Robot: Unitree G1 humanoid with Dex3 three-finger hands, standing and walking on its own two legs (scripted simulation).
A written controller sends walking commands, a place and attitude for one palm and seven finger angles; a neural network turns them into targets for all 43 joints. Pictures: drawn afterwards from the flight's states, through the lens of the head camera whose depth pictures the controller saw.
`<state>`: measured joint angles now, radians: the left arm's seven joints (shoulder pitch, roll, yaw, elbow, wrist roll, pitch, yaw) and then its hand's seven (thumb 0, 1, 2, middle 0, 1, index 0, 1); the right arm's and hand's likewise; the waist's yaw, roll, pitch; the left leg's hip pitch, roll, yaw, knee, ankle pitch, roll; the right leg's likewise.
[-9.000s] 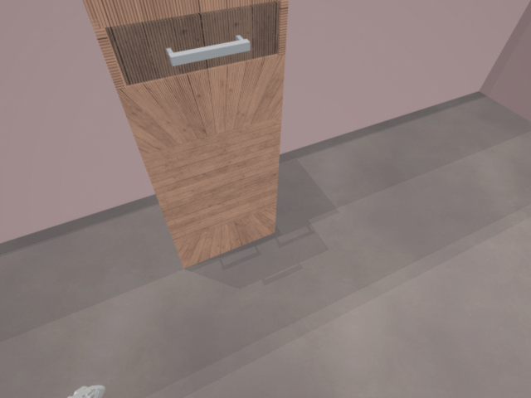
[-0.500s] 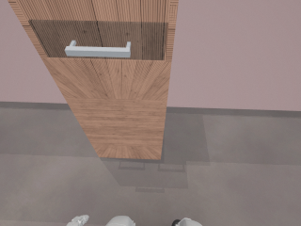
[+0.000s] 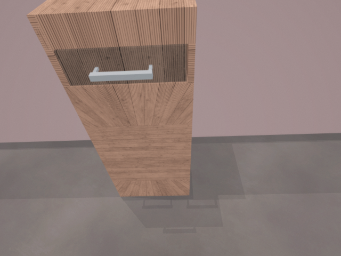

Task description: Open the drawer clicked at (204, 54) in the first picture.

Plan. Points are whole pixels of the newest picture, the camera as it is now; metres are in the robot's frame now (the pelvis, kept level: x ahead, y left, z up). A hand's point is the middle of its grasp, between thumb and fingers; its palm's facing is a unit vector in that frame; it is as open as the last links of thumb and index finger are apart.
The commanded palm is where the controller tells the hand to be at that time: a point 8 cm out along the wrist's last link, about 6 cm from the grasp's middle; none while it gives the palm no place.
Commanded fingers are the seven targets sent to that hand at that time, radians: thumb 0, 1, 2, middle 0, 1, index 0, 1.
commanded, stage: come to a stop and stand still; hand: left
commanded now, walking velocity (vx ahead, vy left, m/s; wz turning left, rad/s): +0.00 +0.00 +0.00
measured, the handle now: (122, 72) +0.58 +0.18 +0.15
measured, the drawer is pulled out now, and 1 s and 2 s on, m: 0.00 0.00 0.00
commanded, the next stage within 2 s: look again from close up in 0.06 s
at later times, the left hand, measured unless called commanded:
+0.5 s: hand out of the picture +0.05 +0.16 -0.16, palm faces +0.02 -0.97 -0.22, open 7.3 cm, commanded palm none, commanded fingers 0.00 0.90 0.90 -0.20 -0.30 -0.20 -0.30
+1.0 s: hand (102, 208) +0.23 +0.19 -0.01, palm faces +0.03 -0.37 -0.93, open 7.8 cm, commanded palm +0.16 +0.20 +0.00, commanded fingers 0.00 0.57 0.76 -0.22 -0.51 -0.22 -0.51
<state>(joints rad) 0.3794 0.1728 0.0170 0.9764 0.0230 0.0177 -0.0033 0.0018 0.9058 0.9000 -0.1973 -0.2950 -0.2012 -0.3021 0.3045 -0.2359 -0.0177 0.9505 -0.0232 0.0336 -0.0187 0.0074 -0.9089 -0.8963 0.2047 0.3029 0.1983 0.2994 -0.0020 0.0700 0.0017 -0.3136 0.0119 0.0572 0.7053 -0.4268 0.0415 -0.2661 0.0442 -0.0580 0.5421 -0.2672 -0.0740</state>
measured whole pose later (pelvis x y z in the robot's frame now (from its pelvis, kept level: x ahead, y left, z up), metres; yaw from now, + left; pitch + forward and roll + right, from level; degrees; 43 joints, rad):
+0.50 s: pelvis +0.03 -0.02 +0.01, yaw +0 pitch -1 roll +1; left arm 0.27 0.15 0.00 1.09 0.00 -0.02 0.03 0.01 0.93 0.90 -0.20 -0.30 -0.20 -0.30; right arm 0.30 -0.14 0.02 1.11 -0.01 -0.02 -0.04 0.01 -0.91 -0.90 0.20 0.30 0.20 0.30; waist -0.01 0.03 0.02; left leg -0.14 0.02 0.04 0.44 -0.28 -0.02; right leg -0.17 0.06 -0.06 0.46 -0.27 -0.09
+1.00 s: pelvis +0.01 -0.02 -0.01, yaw -2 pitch +6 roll +3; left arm 0.36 0.28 -0.08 0.06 0.76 0.00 0.39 0.01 0.80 0.85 -0.21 -0.38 -0.21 -0.38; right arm 0.14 -0.28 -0.04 0.66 -0.04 -0.09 -0.02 0.01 -0.91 -0.90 0.20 0.30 0.20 0.30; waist 0.03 0.06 -0.11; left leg -0.37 0.00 0.09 0.60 -0.33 -0.01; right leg -0.46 0.03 -0.01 0.69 -0.34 -0.08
